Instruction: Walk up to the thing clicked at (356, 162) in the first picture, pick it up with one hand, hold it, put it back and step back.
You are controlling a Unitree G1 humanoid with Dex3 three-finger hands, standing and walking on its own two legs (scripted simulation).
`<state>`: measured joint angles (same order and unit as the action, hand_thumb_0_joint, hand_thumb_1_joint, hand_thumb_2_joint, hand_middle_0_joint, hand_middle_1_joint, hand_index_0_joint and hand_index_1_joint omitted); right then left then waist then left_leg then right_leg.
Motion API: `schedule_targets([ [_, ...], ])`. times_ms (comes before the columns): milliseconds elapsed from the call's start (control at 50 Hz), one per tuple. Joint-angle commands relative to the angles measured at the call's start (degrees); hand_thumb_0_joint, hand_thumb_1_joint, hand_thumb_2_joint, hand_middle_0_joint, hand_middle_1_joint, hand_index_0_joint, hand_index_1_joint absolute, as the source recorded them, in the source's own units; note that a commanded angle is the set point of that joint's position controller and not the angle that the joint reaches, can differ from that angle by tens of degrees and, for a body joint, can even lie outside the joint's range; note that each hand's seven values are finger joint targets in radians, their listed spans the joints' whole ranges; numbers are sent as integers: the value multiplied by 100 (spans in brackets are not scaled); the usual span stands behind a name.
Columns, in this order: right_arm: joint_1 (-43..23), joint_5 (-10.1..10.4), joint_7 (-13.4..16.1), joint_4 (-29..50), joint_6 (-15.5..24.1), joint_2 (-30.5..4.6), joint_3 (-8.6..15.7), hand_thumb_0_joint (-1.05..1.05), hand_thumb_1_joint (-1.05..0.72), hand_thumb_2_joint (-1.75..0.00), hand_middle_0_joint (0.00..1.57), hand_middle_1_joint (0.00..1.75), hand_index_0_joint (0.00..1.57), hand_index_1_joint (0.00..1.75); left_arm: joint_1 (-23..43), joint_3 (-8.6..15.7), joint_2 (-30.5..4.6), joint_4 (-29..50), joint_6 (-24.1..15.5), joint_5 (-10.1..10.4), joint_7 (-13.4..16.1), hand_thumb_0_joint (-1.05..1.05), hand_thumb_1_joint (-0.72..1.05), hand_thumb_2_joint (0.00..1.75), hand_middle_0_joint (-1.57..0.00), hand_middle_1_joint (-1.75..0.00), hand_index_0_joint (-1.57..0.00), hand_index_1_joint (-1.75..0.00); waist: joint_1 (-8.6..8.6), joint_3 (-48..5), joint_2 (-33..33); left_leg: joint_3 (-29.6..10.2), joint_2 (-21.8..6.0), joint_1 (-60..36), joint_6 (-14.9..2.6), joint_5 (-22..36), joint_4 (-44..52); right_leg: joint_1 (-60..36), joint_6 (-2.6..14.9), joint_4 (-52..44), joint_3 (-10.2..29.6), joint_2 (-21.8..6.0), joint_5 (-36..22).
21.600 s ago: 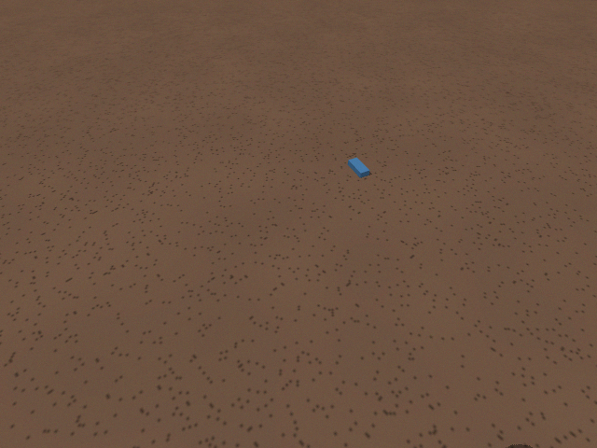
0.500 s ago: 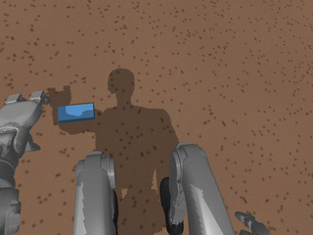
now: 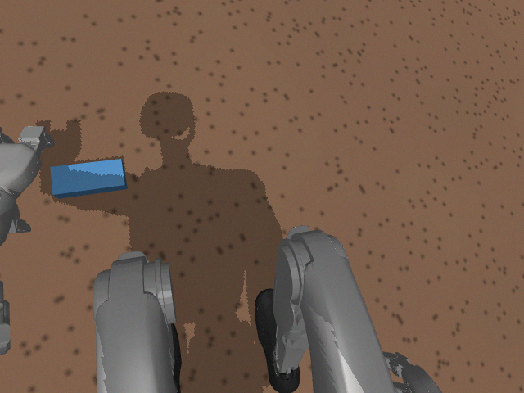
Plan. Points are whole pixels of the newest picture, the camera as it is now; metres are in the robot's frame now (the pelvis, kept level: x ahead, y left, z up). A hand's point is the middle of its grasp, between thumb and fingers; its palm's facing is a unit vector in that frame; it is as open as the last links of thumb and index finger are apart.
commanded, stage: rise first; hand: left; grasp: from above
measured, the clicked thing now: (90, 178) +0.50 +0.25 -0.32
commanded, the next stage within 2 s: none
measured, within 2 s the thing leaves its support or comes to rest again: neither
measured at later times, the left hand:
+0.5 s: hand (32, 185) +0.45 +0.31 -0.19, palm faces -0.47 -0.03 -0.88, open 14.2 cm
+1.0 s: hand (42, 181) +0.46 +0.30 -0.21, palm faces -0.47 -0.04 -0.88, open 14.2 cm
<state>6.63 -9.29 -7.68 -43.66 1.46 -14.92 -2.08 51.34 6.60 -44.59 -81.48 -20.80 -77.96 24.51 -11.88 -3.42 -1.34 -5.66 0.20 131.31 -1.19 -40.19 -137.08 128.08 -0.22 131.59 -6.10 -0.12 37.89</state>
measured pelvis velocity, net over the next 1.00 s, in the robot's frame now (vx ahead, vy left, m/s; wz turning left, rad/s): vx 0.00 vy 0.00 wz -0.04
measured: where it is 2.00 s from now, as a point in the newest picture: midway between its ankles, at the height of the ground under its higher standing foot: (224, 374)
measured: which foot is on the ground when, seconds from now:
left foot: down 0.00-1.00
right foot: down 0.00-1.00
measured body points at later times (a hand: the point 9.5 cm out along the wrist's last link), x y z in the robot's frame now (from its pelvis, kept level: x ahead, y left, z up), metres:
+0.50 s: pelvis +0.00 +0.00 -0.01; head +0.25 +0.08 +0.36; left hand +0.47 +0.31 -0.14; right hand +0.05 -0.28 -0.11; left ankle +0.07 +0.12 -0.30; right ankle +0.10 -0.12 -0.30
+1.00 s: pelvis +0.00 +0.00 -0.02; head +0.25 +0.08 +0.35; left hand +0.48 +0.30 -0.16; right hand +0.04 -0.27 -0.11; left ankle +0.07 +0.12 -0.30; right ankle +0.10 -0.12 -0.30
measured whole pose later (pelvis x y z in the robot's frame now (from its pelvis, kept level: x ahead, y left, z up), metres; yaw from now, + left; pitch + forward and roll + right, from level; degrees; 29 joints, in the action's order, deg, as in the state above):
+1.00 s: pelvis +0.00 +0.00 -0.02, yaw -2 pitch +33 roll -10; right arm 8.1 -9.8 -8.7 -41.8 3.4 -16.1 -6.7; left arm 54.5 6.0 -48.6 -85.9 -18.4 -76.8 25.7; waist -16.0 0.1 -2.3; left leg -7.6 -0.1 133.9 -1.3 -40.8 -141.0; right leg 130.0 -0.6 133.8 -7.8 0.6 37.4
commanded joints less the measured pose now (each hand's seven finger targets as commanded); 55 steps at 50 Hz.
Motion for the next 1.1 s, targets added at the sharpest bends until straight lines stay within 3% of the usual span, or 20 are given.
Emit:
schedule_targets([
  [0,1235,-53,79,44,47,-1447,430,0,-91,-90,20,30,20,30,1542,135,-1331,480,140,139,284,0,-53,101,-8,-95,-8,-95,-30,-3852,1688,263,133,-3193,-81,1212,1476,-1629,220,-1221,-242,208,-1092],
  [40,1234,-33,98,19,45,-1486,459,0,-90,-90,20,30,20,30,1828,261,-1627,745,149,200,284,0,-53,100,-8,-95,-8,-95,-13,-3961,1723,248,116,-3166,-86,1269,1423,-1599,231,-1156,-252,227,-1157],
  [180,1202,-50,72,103,69,-1504,325,0,-90,-90,20,30,20,30,1655,133,-1514,409,233,294,190,0,-53,101,-8,-94,-8,-95,-107,-3631,1604,233,114,-2886,-103,1061,1351,-1598,218,-1153,-244,212,-1015],
  [220,1344,-80,77,63,61,-1544,326,0,-91,-90,20,30,20,30,1778,277,-1779,679,181,259,194,0,-53,101,-9,-94,-8,-94,-110,-3792,1687,254,112,-2929,-104,1277,1264,-1770,205,-1119,-254,218,-1247],
  [280,1285,-68,59,106,59,-1516,287,0,-90,-90,20,30,20,30,1689,201,-1651,529,189,289,195,0,-54,102,-7,-96,-7,-96,-141,-3762,1666,277,114,-2811,-116,1236,1220,-1836,200,-1140,-254,246,-1243],
  [300,1317,-63,66,96,65,-1527,285,0,-90,-90,20,30,20,30,1844,262,-1783,666,170,292,217,0,-54,101,-8,-96,-7,-96,-166,-3728,1615,290,122,-2699,-131,1211,1188,-1865,200,-1142,-250,250,-1256],
  [340,1258,-73,52,127,85,-1542,251,0,-90,-90,20,30,20,30,1710,139,-1593,394,194,291,216,0,-53,101,-8,-95,-7,-95,-211,-3524,1688,246,112,-2700,-108,1007,1264,-1649,219,-1115,-280,243,-1023],
  [380,1231,-68,64,135,83,-1577,234,0,-90,-90,20,30,20,30,1745,200,-1729,461,190,266,238,0,-54,102,-7,-95,-7,-96,-165,-3565,1844,196,96,-2826,-80,919,1329,-1526,237,-1072,-320,258,-920],
  [480,1324,-53,40,131,97,-1619,231,0,-90,-90,20,30,20,30,1672,222,-1696,558,246,287,293,0,-55,102,-7,-96,-6,-96,-245,-3694,1911,166,74,-3087,-52,1379,1233,-1591,211,-991,-338,250,-1306],
  [560,1320,-44,31,117,128,-1610,192,0,-90,-90,20,30,20,30,1845,130,-1681,496,273,278,298,0,-54,102,-7,-97,-7,-97,-306,-3526,1955,141,63,-2977,-51,1217,1245,-1474,232,-996,-345,260,-1207],
  [600,1371,-42,29,116,141,-1618,189,0,-90,-90,20,30,20,30,1902,217,-1817,549,261,278,314,0,-55,102,-7,-96,-6,-96,-300,-3562,1911,183,78,-2854,-74,1151,1201,-1602,232,-1033,-337,272,-1184],
  [640,1388,-59,7,125,153,-1628,161,0,-90,-90,20,30,20,30,1845,189,-1750,538,281,280,324,0,-54,102,-7,-96,-6,-97,-345,-3607,1940,180,71,-2900,-71,1288,1183,-1663,205,-1004,-362,271,-1296],
  [700,1292,-27,9,164,178,-1622,137,0,-90,-90,20,30,20,30,1823,69,-1642,204,298,314,288,0,-54,101,-7,-97,-7,-97,-365,-3360,1794,157,68,-2731,-88,993,1181,-1519,224,-1056,-354,277,-1049],
  [720,1293,-44,14,155,185,-1633,110,0,-91,-90,20,30,20,30,1933,69,-1687,252,292,298,287,0,-61,109,-8,-92,-3,-96,-405,-3368,1809,159,73,-2710,-88,961,1190,-1521,218,-1063,-359,283,-1029],
  [760,1313,-44,6,172,204,-1637,98,0,-90,-90,20,30,20,30,1831,93,-1786,281,295,279,287,0,-55,103,-8,-96,-7,-97,-331,-3424,1939,198,83,-2681,-88,1007,1164,-1655,225,-1055,-334,282,-1084],
  [780,1397,-63,1,134,210,-1652,110,0,-90,-90,20,30,20,30,1988,193,-1889,481,267,287,309,0,-56,104,-8,-95,-6,-97,-389,-3495,1867,194,72,-2725,-96,1148,1101,-1719,198,-1035,-357,274,-1232],
  [840,1271,-46,-6,192,208,-1639,63,0,-90,-90,20,30,20,30,1897,16,-1662,205,265,299,283,0,-55,103,-8,-96,-7,-97,-438,-3416,1898,137,66,-2731,-76,1036,1156,-1581,217,-1019,-385,303,-1108],
  [920,1314,-41,-6,183,209,-1671,46,0,-90,-90,20,30,20,30,1933,135,-1908,277,240,250,339,0,-55,103,-8,-96,-6,-97,-387,-3501,1921,130,74,-2717,-65,1082,1116,-1626,231,-985,-394,304,-1139],
  [1020,1402,-56,-35,177,236,-1700,3,0,-90,-90,20,30,20,30,2093,145,-1896,168,261,197,410,0,-56,104,-7,-97,-6,-98,-548,-3334,1957,108,55,-2748,-53,1210,1076,-1537,212,-926,-435,288,-1259],
  [1080,1371,-83,-46,175,271,-1702,-16,0,-90,-90,20,30,20,30,1930,160,-1918,67,279,155,442,0,-56,103,-8,-96,-6,-97,-479,-3307,2150,117,48,-2803,-37,1152,1118,-1513,216,-920,-446,295,-1194],
])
